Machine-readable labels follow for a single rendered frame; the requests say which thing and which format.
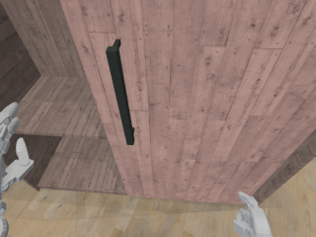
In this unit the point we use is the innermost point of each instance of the robot right hand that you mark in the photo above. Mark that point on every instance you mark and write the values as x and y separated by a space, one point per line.
256 221

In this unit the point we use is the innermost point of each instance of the handle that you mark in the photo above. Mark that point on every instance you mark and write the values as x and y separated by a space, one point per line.
114 62

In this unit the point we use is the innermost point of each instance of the robot left hand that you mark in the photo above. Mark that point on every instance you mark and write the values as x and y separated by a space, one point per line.
19 168

